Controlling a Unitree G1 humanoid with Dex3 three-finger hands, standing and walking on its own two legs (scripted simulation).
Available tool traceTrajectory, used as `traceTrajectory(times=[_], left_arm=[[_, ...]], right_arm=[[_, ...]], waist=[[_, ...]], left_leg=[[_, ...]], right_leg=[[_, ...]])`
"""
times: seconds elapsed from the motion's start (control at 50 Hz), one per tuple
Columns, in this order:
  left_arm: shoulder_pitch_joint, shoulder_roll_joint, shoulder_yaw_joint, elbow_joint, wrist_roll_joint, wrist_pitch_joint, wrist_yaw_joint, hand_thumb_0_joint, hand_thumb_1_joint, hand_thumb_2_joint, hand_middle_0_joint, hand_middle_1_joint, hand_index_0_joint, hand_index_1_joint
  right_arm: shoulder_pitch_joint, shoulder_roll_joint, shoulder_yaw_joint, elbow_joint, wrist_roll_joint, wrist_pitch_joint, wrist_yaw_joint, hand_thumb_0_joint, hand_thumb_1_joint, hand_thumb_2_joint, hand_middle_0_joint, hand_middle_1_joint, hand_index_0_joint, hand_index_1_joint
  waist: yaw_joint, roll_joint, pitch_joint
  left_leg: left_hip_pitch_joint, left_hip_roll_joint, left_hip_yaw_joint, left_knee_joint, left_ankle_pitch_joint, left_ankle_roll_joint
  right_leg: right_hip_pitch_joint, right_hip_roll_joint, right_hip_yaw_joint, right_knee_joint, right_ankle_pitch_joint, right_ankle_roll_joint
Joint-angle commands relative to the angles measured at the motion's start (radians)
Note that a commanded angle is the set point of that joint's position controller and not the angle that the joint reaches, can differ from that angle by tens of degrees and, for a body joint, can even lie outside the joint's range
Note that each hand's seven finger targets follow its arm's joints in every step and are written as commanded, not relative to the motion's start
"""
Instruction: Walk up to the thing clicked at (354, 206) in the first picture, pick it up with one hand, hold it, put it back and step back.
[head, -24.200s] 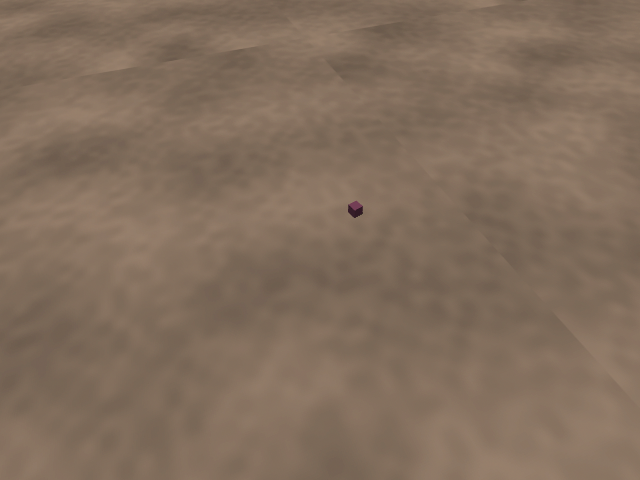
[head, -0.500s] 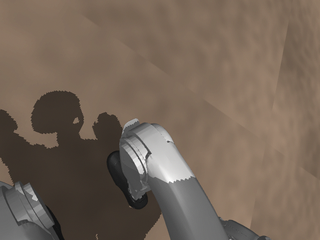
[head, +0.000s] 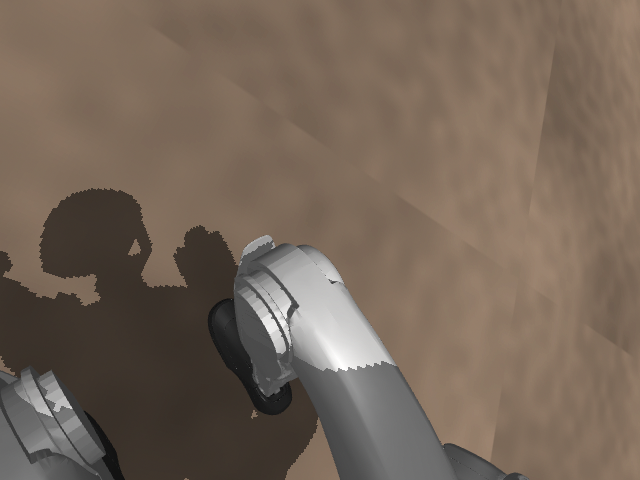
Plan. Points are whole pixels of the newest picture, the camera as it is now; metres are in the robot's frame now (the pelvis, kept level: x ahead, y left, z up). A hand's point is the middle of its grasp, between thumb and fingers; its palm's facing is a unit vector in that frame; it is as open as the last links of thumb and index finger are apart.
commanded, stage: rest palm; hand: left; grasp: from above
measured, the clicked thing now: out of the picture +0.46 +0.33 -0.30
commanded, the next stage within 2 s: close in 0.42 s
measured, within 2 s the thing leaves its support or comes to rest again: neither
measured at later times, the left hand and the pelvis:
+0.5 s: hand out of the picture +0.45 +0.33 -0.28, palm faces -0.09 -0.42 -0.90, open 13.9 cm; pelvis +0.00 +0.00 +0.00, yaw -1 degrees
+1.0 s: hand out of the picture +0.46 +0.33 -0.27, palm faces -0.10 -0.42 -0.90, open 12.7 cm; pelvis +0.00 +0.00 +0.01, yaw -1 degrees
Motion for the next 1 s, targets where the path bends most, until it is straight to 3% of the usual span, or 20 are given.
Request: traceTrajectory(times=[0.0, 0.1, 0.18, 0.28, 0.38, 0.5, 0.54, 0.76, 0.98], left_arm=[[-0.254, 0.147, -0.025, -0.094, 0.01, -0.004, 0.05, 0.0, -0.556, 0.999, -0.094, -1.012, -0.075, -1.033], [-0.249, 0.155, -0.026, -0.053, -0.012, -0.004, 0.053, 0.0, -0.575, 1.024, -0.096, -1.011, -0.068, -1.04], [-0.255, 0.178, -0.037, -0.079, 0.01, -0.007, 0.056, 0.0, -0.556, 1.013, -0.102, -1.016, -0.078, -1.041], [-0.225, 0.206, -0.015, -0.069, 0.018, -0.012, 0.08, 0.0, -0.565, 1.012, -0.101, -1.012, -0.076, -1.039], [-0.217, 0.225, 0.004, -0.077, -0.006, -0.018, 0.088, 0.0, -0.522, 1.064, -0.131, -1.034, -0.101, -1.065], [-0.219, 0.211, -0.01, -0.08, -0.017, -0.023, 0.077, 0.0, -0.494, 1.021, -0.143, -1.017, -0.118, -1.044], [-0.231, 0.228, -0.021, -0.097, -0.009, -0.025, 0.067, 0.0, -0.388, 1.01, -0.219, -0.958, -0.191, -0.989], [-0.252, 0.192, -0.047, -0.088, -0.011, -0.01, 0.058, 0.0, -0.334, 0.919, -0.259, -0.893, -0.237, -0.918], [-0.24, 0.2, -0.049, -0.085, 0.008, 0.0, 0.059, 0.0, -0.245, 0.861, -0.324, -0.846, -0.307, -0.865]], right_arm=[[0.231, -0.358, -0.08, 0.045, 0.006, -0.003, 0.008, 0.0, -0.91, -0.906, 0.199, 0.3, 0.199, 0.3], [0.235, -0.374, -0.075, 0.05, -0.001, -0.014, 0.005, 0.0, -0.913, -0.907, 0.199, 0.3, 0.199, 0.3], [0.225, -0.363, -0.059, 0.042, -0.003, -0.019, 0.008, 0.0, -0.912, -0.908, 0.199, 0.3, 0.199, 0.3], [0.227, -0.376, -0.058, 0.032, -0.002, -0.021, 0.013, 0.0, -0.914, -0.909, 0.199, 0.3, 0.199, 0.3], [0.224, -0.384, -0.053, 0.02, -0.004, -0.023, 0.018, 0.0, -0.913, -0.909, 0.199, 0.3, 0.199, 0.3], [0.221, -0.387, -0.046, 0.003, -0.002, -0.027, 0.018, 0.0, -0.913, -0.908, 0.199, 0.3, 0.199, 0.3], [0.211, -0.387, -0.042, 0.013, -0.002, -0.03, 0.014, 0.0, -0.897, -0.901, 0.2, 0.3, 0.2, 0.3], [0.227, -0.395, -0.049, 0.017, -0.001, -0.026, 0.006, 0.0, -0.895, -0.9, 0.2, 0.3, 0.2, 0.3], [0.234, -0.388, -0.047, 0.011, 0.005, -0.024, 0.006, 0.0, -0.892, -0.899, 0.199, 0.3, 0.2, 0.3]], waist=[[-0.098, 0.585, -0.623], [-0.104, 0.552, -0.615], [-0.098, 0.58, -0.604], [-0.084, 0.577, -0.625], [-0.091, 0.563, -0.628], [-0.104, 0.575, -0.608], [-0.107, 0.575, -0.59], [-0.129, 0.581, -0.575], [-0.115, 0.569, -0.595]], left_leg=[[0.519, 0.058, 0.061, -0.273, 0.198, 0.001], [0.487, 0.056, 0.066, -0.264, 0.202, 0.006], [0.493, 0.053, 0.073, -0.262, 0.217, 0.005], [0.505, 0.06, 0.073, -0.257, 0.23, 0.006], [0.496, 0.063, 0.071, -0.248, 0.227, 0.008], [0.511, 0.067, 0.058, -0.258, 0.227, 0.002], [0.495, 0.064, 0.063, -0.251, 0.202, 0.005], [0.516, 0.064, 0.046, -0.269, 0.192, 0.0], [0.507, 0.066, 0.049, -0.265, 0.23, 0.002]], right_leg=[[0.373, 0.022, -0.104, -0.18, 0.25, -0.073], [0.415, 0.027, -0.102, -0.191, 0.263, -0.064], [0.418, 0.024, -0.099, -0.19, 0.271, -0.065], [0.458, 0.031, -0.1, -0.202, 0.286, -0.066], [0.477, 0.031, -0.103, -0.202, 0.289, -0.061], [0.462, 0.029, -0.113, -0.192, 0.282, -0.063], [0.446, 0.026, -0.112, -0.195, 0.263, -0.06], [0.425, 0.027, -0.122, -0.199, 0.258, -0.063], [0.459, 0.031, -0.116, -0.203, 0.293, -0.062]])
